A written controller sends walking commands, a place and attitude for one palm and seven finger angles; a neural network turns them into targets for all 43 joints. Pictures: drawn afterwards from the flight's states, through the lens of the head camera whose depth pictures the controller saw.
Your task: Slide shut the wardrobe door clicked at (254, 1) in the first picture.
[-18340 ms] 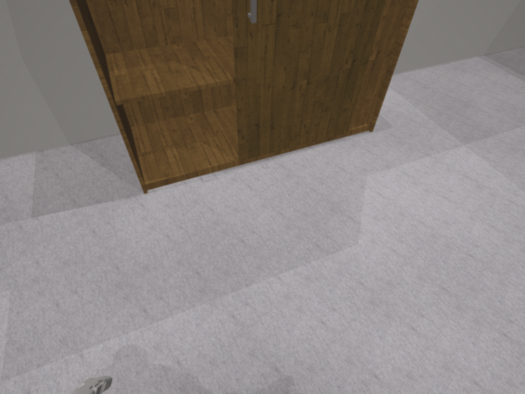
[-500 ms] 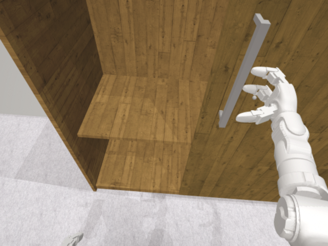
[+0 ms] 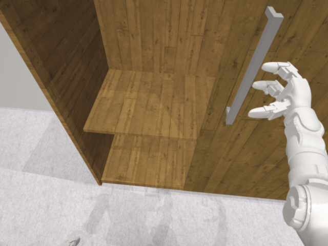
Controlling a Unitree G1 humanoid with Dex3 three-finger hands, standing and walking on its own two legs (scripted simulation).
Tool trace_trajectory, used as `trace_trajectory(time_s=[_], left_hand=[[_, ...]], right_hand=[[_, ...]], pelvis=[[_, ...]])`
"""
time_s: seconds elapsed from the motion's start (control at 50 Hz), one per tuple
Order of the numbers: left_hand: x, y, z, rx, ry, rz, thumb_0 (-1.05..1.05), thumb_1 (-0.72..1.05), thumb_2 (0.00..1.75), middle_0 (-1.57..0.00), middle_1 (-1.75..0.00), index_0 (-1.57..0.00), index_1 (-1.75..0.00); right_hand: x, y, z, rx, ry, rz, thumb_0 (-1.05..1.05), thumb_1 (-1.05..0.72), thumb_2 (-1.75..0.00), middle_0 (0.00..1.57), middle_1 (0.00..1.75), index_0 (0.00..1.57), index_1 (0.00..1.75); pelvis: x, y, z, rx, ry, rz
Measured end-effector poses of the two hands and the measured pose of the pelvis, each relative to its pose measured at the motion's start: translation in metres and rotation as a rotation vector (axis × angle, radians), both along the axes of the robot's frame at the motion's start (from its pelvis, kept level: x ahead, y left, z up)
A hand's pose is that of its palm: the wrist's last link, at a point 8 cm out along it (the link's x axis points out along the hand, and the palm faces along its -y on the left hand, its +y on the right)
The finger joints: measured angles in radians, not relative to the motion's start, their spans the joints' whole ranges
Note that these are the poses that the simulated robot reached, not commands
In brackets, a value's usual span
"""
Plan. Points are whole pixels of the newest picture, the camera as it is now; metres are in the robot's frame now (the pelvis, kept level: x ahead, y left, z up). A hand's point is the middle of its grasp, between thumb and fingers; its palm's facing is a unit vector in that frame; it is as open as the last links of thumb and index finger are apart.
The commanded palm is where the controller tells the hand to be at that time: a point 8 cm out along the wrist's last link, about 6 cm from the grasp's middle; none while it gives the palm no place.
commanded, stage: move the hooked fingers beside the handle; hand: right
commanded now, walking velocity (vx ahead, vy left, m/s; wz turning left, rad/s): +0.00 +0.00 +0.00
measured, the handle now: (245, 77) +0.50 -0.12 +0.17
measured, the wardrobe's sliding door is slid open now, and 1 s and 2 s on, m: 0.51 0.51 0.51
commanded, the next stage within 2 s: feel for the door with the fingertips in 0.96 s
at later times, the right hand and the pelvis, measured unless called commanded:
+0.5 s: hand (273, 96) +0.45 -0.18 +0.16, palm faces -0.03 +1.00 +0.00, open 13.9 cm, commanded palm +0.43 -0.23 +0.15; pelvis +0.00 +0.00 +0.00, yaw +0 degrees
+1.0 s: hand (269, 98) +0.44 -0.17 +0.16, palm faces -0.02 +1.00 -0.01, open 14.0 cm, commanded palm +0.41 -0.22 +0.16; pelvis +0.01 +0.00 +0.00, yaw +0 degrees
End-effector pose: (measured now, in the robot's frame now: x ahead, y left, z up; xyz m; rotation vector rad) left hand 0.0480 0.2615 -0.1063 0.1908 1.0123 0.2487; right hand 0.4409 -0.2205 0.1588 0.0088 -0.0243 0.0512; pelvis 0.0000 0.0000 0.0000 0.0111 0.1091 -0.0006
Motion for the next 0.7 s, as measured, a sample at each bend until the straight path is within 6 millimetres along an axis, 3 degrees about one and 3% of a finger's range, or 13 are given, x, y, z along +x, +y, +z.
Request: trace_trajectory(time_s=[0.4, 0.7], left_hand=[[-0.003, 0.002, 0.002, -0.001, -0.008, 0.022, 0.01, 0.91, 0.90, -0.21, -0.30, -0.20, -0.30], [0.034, -0.007, 0.004, -0.009, -0.066, -0.029, 0.01, 0.91, 0.90, -0.21, -0.30, -0.20, -0.30]], right_hand=[[-0.004, -0.011, -0.002, -0.005, -0.002, -0.030, -0.02, 0.50, -0.30, 0.36, 1.21, 0.34, 1.22], [-0.012, -0.005, -0.001, -0.016, -0.013, -0.010, -0.02, 0.50, -0.30, 0.30, 1.20, 0.30, 1.20]], pelvis=[[0.000, 0.001, 0.000, 0.000, 0.002, 0.013], [0.008, -0.004, 0.001, 0.001, -0.013, -0.006]])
